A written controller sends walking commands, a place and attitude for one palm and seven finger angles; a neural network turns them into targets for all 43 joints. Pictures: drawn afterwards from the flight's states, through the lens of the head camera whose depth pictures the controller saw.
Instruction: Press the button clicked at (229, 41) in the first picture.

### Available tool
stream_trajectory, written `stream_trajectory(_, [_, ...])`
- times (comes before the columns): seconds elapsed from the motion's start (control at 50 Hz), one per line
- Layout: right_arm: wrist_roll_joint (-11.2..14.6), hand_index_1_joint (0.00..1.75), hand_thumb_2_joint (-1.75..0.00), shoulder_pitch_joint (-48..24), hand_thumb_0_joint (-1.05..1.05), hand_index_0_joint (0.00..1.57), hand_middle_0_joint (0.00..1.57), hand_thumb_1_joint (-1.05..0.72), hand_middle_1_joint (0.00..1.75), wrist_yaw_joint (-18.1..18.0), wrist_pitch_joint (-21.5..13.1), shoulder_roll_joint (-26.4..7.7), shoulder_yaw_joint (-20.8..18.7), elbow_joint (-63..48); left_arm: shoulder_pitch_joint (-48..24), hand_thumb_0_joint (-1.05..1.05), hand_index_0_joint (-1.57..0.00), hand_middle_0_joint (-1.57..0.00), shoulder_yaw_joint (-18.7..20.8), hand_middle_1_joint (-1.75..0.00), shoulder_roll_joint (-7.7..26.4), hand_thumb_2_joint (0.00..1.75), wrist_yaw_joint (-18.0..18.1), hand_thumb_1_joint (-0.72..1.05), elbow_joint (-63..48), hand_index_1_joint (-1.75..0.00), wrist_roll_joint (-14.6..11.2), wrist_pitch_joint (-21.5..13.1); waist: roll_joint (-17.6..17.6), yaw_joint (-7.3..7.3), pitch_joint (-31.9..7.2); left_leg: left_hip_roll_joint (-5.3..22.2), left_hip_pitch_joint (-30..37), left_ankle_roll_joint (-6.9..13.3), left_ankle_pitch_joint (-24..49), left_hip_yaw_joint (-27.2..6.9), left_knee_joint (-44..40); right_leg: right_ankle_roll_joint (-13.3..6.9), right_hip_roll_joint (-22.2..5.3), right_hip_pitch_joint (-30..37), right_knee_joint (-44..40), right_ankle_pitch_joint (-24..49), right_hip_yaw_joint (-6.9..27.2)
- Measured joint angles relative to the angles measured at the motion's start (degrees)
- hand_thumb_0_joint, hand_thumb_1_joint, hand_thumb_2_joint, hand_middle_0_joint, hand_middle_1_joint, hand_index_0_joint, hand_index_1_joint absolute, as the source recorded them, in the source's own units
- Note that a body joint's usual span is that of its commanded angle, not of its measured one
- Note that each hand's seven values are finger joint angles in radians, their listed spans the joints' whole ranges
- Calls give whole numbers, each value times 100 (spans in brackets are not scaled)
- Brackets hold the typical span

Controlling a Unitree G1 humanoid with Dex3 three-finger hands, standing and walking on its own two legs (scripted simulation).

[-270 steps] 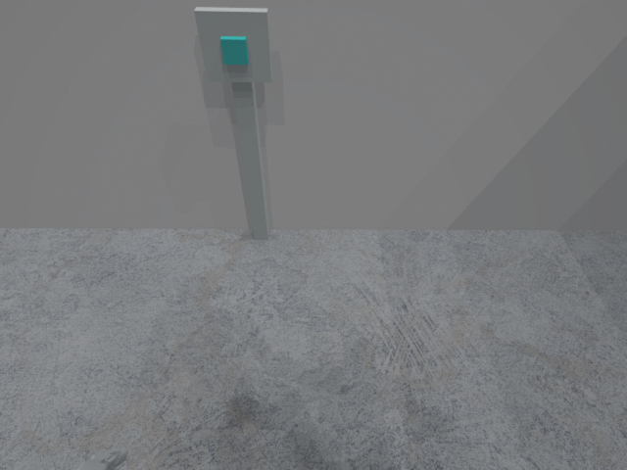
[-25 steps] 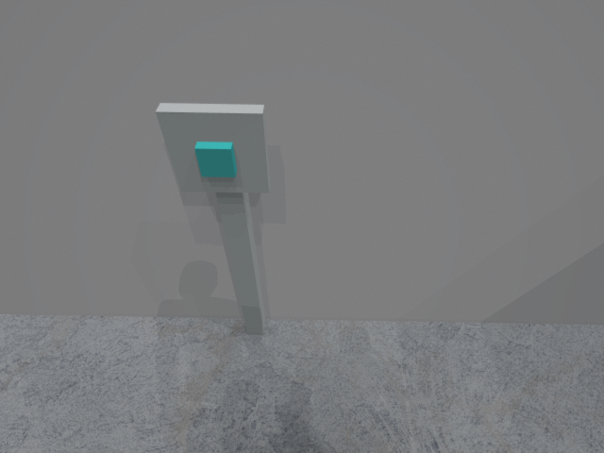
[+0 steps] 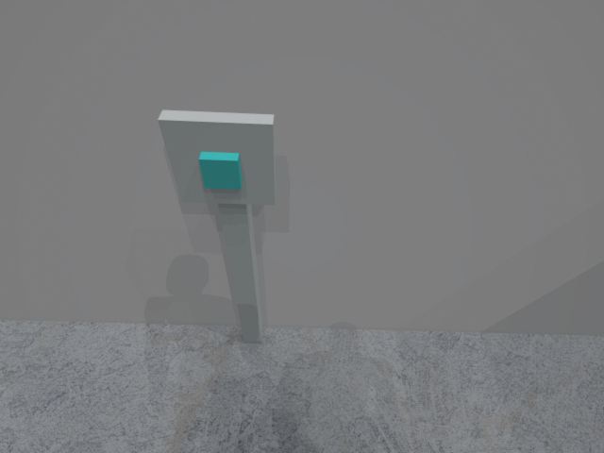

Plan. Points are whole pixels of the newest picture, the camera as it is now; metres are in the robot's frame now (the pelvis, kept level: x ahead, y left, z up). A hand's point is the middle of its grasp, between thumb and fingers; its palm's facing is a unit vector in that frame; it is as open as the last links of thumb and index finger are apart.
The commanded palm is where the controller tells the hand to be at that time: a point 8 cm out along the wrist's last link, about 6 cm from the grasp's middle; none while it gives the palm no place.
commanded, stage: shuffle to correct the standing spot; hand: left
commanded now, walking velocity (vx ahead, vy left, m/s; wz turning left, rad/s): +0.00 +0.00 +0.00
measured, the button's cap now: (222, 169) +0.56 +0.18 +0.05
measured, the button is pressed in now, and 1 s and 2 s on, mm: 0 0 0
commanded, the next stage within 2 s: come to a stop and stand still in 0.36 s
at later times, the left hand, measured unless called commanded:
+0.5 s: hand out of the picture -0.01 +0.13 -0.18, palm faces +0.07 -0.98 -0.18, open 7.4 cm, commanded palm none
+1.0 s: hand out of the picture +0.12 +0.17 -0.17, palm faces +0.04 -0.97 -0.22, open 7.4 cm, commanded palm none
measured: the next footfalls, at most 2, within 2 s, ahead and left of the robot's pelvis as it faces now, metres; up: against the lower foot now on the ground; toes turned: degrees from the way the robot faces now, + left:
left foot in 0.64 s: +0.19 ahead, +0.07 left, +0.00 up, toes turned +5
right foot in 1.10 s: +0.05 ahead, -0.15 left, +0.00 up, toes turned -3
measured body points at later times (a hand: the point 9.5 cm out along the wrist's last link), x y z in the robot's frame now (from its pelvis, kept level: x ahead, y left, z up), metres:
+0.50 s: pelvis +0.05 -0.03 -0.01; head +0.07 -0.02 +0.44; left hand -0.01 +0.18 -0.16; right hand +0.06 -0.26 -0.16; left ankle +0.03 +0.06 -0.69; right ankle -0.04 -0.13 -0.74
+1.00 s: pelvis +0.05 -0.02 +0.00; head +0.07 +0.00 +0.45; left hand +0.11 +0.23 -0.16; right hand +0.15 -0.24 -0.14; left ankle +0.15 +0.06 -0.74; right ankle +0.02 -0.16 -0.69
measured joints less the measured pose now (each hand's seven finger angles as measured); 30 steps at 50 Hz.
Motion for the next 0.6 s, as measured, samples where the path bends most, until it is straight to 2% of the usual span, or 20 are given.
stream_trajectory(0.14, [-6, 30, -90, -96, 1, 20, 20, -92, 30, -4, 37, 11, 2, 81, 78, 0, -19, -20, -31, -30, -60, 90, -37, 91, 112, -30, 26, 62, -73, 26, 8, 0, 88, 6, -102, 29, 55, -6, -4, 74, 60, -85, 31])
stream_trajectory(0.28, [-32, 30, -90, 22, 1, 21, 20, -91, 30, 19, 73, 81, -89, 1, 298, 0, -19, -20, 23, -30, -68, 90, -148, 91, 161, -30, 109, 118, -131, 39, -31, 19, 19, -33, -303, 152, 236, -255, -49, -215, 574, -395, 11])
stream_trajectory(0.36, [-23, 30, -90, 155, 1, 21, 20, -91, 30, 24, 76, 70, -125, 30, 423, 0, -19, -20, 65, -29, -107, 90, -173, 91, 179, -30, 108, 35, 47, 19, -50, 193, -84, -150, -499, 64, 485, -157, 103, -140, 470, -447, -86])
stream_trajectory(0.4, [-18, 30, -90, 220, 1, 20, 20, -91, 30, 45, 94, 76, -133, 59, 510, 0, -19, -20, 90, -29, -112, 90, -152, 91, 160, -30, 100, -66, 99, 19, -64, 268, -270, -125, -791, -17, 937, -230, 179, -58, 406, -494, -199])
stream_trajectory(0.44, [-35, 30, -90, 216, 1, 20, 20, -91, 30, 78, 146, 102, -146, 88, 610, 0, -19, -20, 115, -30, -104, 90, -105, 91, 152, -30, 111, -175, 44, 78, -47, 258, -632, -111, -1266, -67, 1873, -295, 189, 81, 283, -518, -284])
stream_trajectory(0.5, [-46, 30, -90, 44, 1, 20, 20, -91, 30, 97, 188, 79, -189, 71, 798, 0, -19, -20, 120, -29, -141, 90, -45, 91, 192, -30, 133, -254, -30, 188, 44, 264, -1130, -106, -1364, -56, 2693, -293, 191, 370, -29, -463, -336])
stream_trajectory(0.54, [-19, 30, -90, -143, 2, 20, 20, -92, 30, 113, 193, 9, -211, 1, 917, 0, -19, -20, 104, -29, -190, 90, -24, 91, 249, -30, 138, -236, -51, 230, 127, 289, -1319, -135, -1161, -2, 2500, -259, 192, 550, -211, -438, -350])
stream_trajectory(0.6, [26, 30, -90, -478, 2, 20, 20, -93, 30, 87, 116, -50, -174, -173, 1050, 0, -20, -20, 62, -30, -265, 90, -11, 91, 364, -30, 102, -150, -75, 242, 287, 260, -1251, -179, -367, 44, 1469, -174, 186, 717, -202, -535, -329])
